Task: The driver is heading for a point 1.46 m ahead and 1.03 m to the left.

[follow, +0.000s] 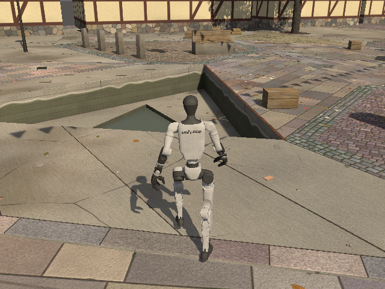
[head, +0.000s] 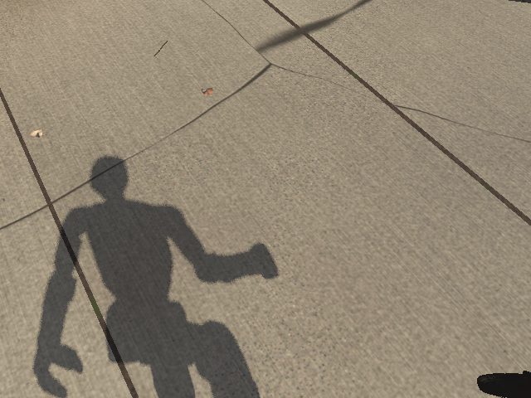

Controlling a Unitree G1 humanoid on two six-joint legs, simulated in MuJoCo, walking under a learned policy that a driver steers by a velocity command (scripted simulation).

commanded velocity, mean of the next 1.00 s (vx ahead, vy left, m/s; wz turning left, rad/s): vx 1.00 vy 0.00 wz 0.91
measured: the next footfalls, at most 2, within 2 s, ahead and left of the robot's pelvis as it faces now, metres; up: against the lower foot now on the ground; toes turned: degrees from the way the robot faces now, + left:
left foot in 0.10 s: +0.30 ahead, +0.07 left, +0.00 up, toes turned +11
right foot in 0.54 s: +0.76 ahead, +0.03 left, +0.00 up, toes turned +34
